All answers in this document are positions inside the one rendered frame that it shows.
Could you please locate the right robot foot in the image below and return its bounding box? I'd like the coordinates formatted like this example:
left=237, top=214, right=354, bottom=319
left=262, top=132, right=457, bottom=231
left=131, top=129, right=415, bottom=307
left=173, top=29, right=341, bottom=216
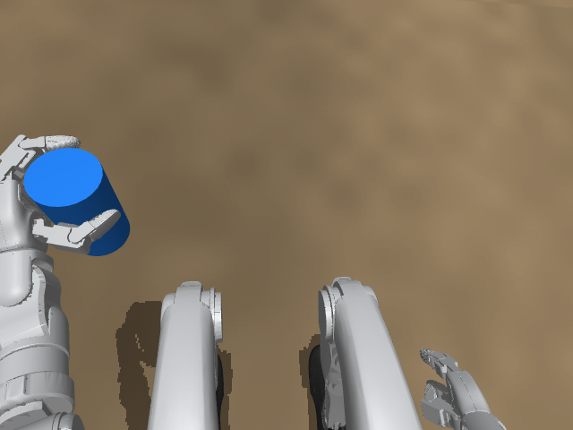
left=309, top=344, right=346, bottom=430

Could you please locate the left robot hand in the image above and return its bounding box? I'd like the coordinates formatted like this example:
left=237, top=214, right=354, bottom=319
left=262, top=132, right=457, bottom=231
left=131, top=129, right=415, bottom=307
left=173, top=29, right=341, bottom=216
left=0, top=134, right=121, bottom=254

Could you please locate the left robot arm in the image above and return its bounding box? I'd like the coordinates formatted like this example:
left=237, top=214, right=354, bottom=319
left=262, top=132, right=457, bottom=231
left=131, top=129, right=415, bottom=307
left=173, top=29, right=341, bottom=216
left=0, top=248, right=85, bottom=430

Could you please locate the right robot hand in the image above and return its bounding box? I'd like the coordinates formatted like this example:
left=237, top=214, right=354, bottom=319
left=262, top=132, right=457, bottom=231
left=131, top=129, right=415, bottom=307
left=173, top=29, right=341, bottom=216
left=420, top=348, right=491, bottom=430

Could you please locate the can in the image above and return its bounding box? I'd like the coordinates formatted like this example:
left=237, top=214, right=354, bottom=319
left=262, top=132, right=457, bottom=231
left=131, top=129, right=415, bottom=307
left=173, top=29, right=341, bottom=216
left=23, top=148, right=130, bottom=256

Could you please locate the right robot arm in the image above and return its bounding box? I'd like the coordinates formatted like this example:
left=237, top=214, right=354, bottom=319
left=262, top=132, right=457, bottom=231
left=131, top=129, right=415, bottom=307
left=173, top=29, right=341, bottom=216
left=460, top=411, right=507, bottom=430

